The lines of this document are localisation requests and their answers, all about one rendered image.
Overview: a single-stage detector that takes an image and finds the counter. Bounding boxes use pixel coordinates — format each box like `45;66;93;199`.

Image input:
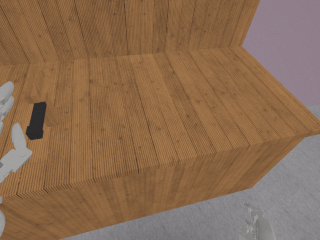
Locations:
0;0;320;240

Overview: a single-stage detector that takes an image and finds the tap lever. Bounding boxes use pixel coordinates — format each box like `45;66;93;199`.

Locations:
25;102;47;140

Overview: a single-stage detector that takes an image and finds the right robot hand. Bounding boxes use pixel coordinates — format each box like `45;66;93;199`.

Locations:
238;202;277;240

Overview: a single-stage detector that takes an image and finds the left robot hand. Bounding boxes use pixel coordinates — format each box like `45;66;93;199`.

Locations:
0;81;33;184

